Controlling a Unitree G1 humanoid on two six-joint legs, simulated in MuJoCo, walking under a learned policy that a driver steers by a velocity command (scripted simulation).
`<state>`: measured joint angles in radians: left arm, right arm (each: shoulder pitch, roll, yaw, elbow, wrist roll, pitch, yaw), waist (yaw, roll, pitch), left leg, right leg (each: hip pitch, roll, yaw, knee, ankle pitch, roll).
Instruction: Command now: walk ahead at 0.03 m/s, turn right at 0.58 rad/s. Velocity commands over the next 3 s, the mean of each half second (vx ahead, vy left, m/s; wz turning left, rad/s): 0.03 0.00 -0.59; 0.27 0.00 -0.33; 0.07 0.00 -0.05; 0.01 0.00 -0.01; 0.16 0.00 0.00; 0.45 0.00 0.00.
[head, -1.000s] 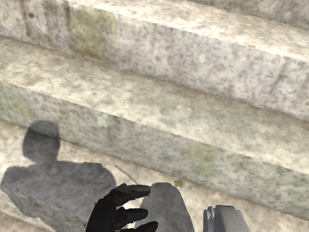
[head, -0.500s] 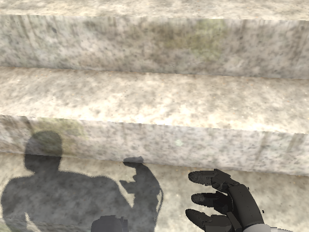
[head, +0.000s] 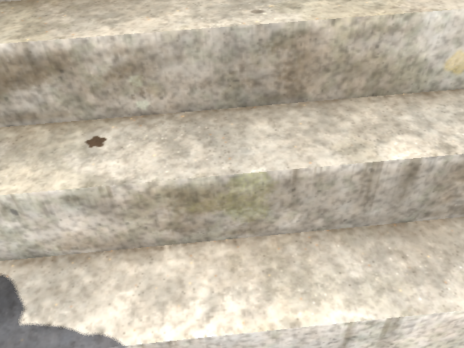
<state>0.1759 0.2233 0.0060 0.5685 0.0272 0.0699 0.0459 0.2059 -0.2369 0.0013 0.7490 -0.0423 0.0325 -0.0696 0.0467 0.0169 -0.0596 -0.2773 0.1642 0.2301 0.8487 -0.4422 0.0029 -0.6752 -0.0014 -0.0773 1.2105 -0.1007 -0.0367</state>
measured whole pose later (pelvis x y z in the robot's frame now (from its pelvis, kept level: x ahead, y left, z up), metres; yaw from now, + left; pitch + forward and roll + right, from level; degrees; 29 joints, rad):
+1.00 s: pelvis +0.14 +0.15 +0.17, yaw -29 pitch -1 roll +0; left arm 0.26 0.23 0.03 0.69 0.00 0.00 -0.02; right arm 0.44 -0.15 -0.02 0.81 0.00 0.00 -0.06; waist -0.01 -0.07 -0.08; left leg -0.52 -0.03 -0.06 1.03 -0.50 0.06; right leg -0.59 0.09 0.05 1.63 -0.02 -0.01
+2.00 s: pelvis +0.09 +0.11 +0.05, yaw -29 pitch +1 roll +4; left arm 0.49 0.10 0.01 1.03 0.04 0.10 0.01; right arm 0.11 -0.01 0.03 0.97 0.00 0.02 -0.10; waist 0.01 -0.07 0.00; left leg -0.86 0.03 0.02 1.60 -0.76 -0.06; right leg -0.15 -0.07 -0.06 0.29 -0.15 -0.02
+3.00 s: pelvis +0.14 +0.10 +0.06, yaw -28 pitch +3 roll +6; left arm 0.55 0.09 -0.02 1.07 0.02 0.02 0.05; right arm -0.06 -0.01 0.12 0.74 0.03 -0.01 0.01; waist 0.02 -0.07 -0.03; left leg -0.78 -0.07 0.06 1.58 -0.88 0.08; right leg -0.07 -0.14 -0.11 0.20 -0.17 0.00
